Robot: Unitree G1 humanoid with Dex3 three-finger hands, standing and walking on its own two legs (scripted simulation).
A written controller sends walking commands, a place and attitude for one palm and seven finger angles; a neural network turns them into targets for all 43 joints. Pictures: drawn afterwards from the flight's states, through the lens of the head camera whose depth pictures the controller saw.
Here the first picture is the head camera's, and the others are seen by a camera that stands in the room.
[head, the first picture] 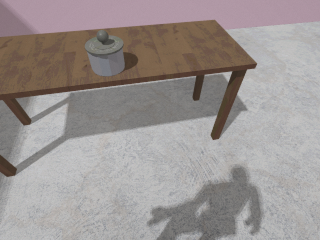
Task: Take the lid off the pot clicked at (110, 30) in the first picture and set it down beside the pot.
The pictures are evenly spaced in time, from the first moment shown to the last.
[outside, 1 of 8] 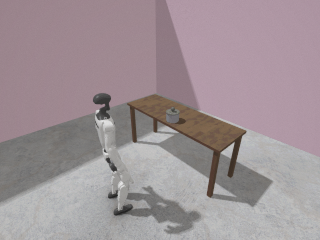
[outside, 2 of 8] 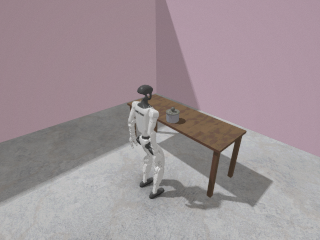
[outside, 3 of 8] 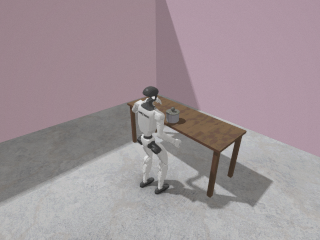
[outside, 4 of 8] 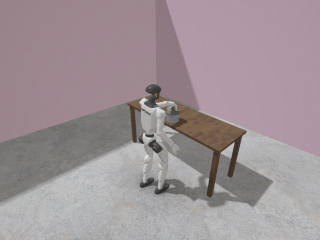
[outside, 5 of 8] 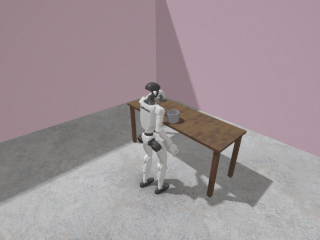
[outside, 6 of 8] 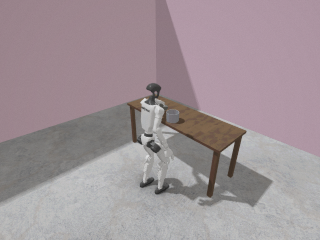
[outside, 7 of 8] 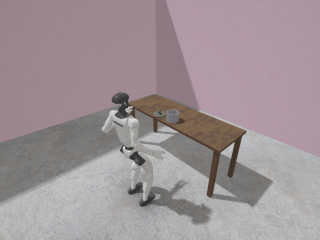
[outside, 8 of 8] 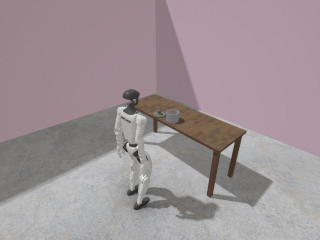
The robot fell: no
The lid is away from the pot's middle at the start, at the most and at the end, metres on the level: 0.00 0.25 0.22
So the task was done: no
